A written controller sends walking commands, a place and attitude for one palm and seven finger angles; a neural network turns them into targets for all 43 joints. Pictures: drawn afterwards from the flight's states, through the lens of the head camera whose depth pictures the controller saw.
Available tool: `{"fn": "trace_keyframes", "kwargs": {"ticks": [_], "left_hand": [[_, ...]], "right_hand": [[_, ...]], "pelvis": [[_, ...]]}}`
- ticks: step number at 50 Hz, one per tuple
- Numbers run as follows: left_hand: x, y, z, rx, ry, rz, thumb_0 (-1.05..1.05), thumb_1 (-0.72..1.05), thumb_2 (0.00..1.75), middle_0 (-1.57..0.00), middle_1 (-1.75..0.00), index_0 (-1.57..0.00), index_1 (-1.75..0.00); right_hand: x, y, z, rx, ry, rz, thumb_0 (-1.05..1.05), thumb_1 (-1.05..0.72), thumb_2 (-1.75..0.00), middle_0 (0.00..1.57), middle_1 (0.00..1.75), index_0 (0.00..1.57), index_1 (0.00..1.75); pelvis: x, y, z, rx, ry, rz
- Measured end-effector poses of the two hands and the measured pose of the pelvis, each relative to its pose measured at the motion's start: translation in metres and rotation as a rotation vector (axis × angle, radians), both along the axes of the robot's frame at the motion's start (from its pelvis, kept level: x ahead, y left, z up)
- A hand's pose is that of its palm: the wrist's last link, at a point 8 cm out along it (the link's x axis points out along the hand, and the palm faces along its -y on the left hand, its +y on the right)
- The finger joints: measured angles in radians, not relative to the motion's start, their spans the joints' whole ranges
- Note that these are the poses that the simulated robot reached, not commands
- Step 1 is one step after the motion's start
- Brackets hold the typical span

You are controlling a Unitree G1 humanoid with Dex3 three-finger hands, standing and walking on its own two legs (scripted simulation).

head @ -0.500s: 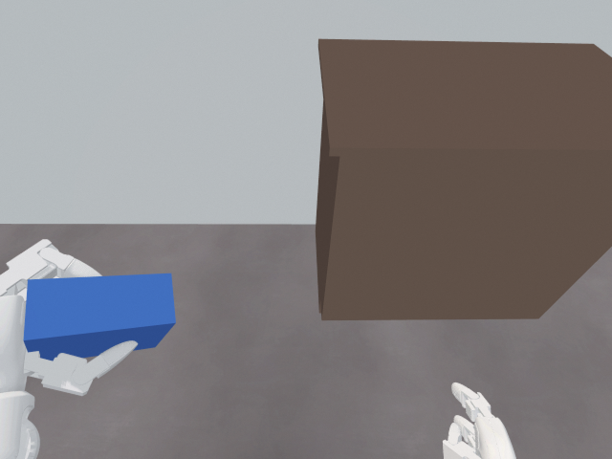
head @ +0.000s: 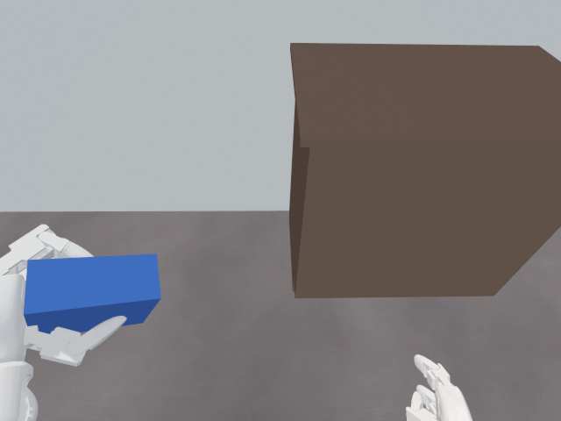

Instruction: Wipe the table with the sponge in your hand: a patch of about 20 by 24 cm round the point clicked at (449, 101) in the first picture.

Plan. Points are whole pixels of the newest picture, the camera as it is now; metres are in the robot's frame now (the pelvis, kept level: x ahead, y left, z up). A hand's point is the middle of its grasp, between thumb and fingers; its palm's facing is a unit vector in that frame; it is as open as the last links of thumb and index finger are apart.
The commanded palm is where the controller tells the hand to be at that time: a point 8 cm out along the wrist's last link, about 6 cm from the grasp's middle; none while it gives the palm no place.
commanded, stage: turn to face it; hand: left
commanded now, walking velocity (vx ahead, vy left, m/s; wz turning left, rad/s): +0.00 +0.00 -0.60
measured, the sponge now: (113, 294) +0.22 +0.21 +0.13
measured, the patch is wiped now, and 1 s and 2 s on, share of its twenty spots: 0.00 0.00 0.00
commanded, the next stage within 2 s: take the last steps up to it in 0.76 s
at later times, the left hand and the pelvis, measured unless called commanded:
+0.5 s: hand (130, 286) +0.23 +0.18 +0.15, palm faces +0.29 -0.87 -0.41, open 9.5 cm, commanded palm +0.17 +0.24 +0.17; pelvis -0.02 -0.02 -0.02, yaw -8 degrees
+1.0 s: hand (227, 278) +0.24 +0.08 +0.15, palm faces +0.05 -0.90 -0.43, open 9.5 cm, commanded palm +0.19 +0.16 +0.17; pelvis -0.05 -0.05 -0.01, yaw -19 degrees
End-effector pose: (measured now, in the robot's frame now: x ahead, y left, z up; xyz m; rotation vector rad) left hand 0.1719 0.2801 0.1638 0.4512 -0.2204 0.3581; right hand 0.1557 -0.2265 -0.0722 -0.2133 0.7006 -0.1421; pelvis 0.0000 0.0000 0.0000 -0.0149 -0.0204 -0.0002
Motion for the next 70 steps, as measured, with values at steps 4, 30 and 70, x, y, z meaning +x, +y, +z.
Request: {"fn": "trace_keyframes", "kwargs": {"ticks": [4, 30, 70], "left_hand": [[-0.002, 0.001, 0.000, 0.002, 0.002, 0.000, -0.01, -0.43, 0.97, -0.82, -1.33, -0.82, -1.33], [0.026, -0.056, 0.003, 0.060, -0.029, -0.189, -0.01, -0.43, 0.97, -0.82, -1.33, -0.82, -1.33], [0.066, -0.201, 0.012, -0.001, -0.083, -0.432, -0.01, -0.43, 0.97, -0.82, -1.33, -0.82, -1.33]], "right_hand": [[-0.003, 0.000, 0.000, 0.000, 0.003, -0.004, 0.01, -0.90, -0.90, 0.20, 0.30, 0.20, 0.30], [-0.064, -0.045, -0.029, 0.027, 0.063, -0.173, 0.01, -0.90, -0.90, 0.20, 0.30, 0.20, 0.30], [-0.156, -0.128, -0.012, 0.046, 0.038, -0.423, 0.01, -0.90, -0.90, 0.20, 0.30, 0.20, 0.30]], "pelvis": [[-0.002, 0.000, 0.000, 0.001, 0.000, -0.010], [-0.026, -0.012, -0.018, 0.051, 0.026, -0.172], [-0.036, -0.106, -0.006, -0.003, -0.011, -0.429]]}}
